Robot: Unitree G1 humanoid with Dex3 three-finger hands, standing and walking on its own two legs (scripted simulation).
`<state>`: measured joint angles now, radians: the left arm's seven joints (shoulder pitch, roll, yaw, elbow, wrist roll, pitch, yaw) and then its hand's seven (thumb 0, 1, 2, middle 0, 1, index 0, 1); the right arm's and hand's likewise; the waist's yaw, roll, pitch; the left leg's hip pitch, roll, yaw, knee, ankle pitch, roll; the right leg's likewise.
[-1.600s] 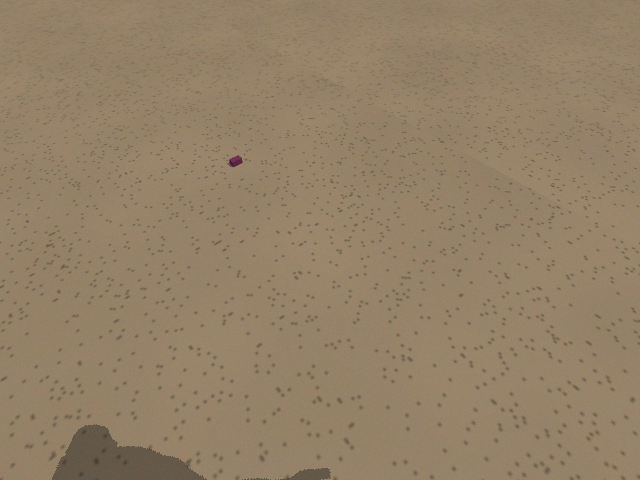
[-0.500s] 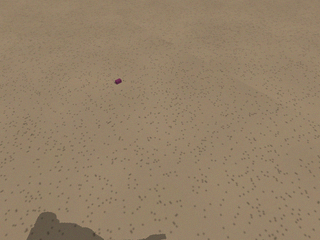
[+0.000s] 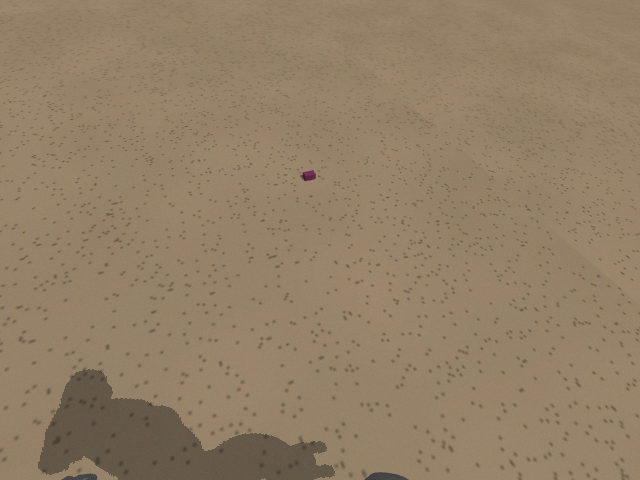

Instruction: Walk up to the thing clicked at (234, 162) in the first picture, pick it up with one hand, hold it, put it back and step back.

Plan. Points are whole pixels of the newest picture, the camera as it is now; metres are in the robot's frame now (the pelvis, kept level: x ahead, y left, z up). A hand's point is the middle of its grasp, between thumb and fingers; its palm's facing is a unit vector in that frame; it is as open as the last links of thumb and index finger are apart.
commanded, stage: walk up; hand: left
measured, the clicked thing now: (309, 175) +1.57 +0.00 -0.74
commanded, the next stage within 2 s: none
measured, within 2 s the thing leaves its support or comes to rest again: neither
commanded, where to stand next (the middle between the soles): +1.31 -0.37 m, yaw +23 degrees
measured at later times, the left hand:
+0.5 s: hand (211, 359) +0.31 +0.18 -0.11, palm faces +0.17 -0.92 -0.36, open 7.3 cm
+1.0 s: hand (253, 251) +0.56 +0.14 -0.15, palm faces +0.18 -0.94 -0.30, open 7.4 cm
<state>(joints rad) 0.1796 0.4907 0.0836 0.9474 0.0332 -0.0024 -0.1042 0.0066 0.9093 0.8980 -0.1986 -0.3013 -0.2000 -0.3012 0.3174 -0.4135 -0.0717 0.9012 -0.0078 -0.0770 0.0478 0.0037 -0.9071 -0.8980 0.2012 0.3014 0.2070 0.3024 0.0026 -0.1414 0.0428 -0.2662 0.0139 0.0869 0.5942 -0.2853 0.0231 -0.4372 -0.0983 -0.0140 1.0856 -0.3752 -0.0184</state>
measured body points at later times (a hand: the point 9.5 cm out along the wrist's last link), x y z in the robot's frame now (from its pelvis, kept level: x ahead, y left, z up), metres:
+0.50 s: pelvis +0.28 -0.10 +0.01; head +0.29 -0.12 +0.46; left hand +0.30 +0.22 -0.08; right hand +0.42 -0.42 -0.10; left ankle +0.27 +0.05 -0.65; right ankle +0.31 -0.19 -0.73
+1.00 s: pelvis +0.54 -0.15 +0.00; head +0.56 -0.11 +0.45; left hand +0.55 +0.19 -0.12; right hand +0.69 -0.45 -0.08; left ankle +0.51 +0.01 -0.73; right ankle +0.67 -0.30 -0.69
